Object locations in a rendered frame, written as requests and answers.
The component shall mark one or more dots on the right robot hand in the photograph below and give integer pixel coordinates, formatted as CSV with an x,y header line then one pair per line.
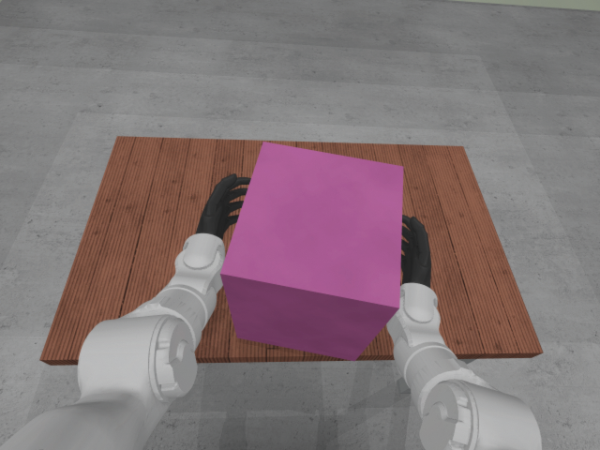
x,y
416,264

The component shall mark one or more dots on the carton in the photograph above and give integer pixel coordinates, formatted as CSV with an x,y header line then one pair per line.
x,y
315,257

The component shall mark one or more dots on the robot right forearm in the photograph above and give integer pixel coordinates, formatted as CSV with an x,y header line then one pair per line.
x,y
422,358

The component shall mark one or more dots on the left robot upper arm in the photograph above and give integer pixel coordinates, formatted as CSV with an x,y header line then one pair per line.
x,y
131,370

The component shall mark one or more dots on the robot left forearm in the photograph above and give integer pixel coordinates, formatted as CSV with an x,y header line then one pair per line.
x,y
192,292

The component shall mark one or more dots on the table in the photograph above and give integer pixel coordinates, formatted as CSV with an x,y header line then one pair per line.
x,y
151,199

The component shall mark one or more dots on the left robot hand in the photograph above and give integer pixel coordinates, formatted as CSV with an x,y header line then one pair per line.
x,y
214,219

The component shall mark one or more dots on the right robot upper arm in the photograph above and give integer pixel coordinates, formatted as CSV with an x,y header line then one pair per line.
x,y
460,415

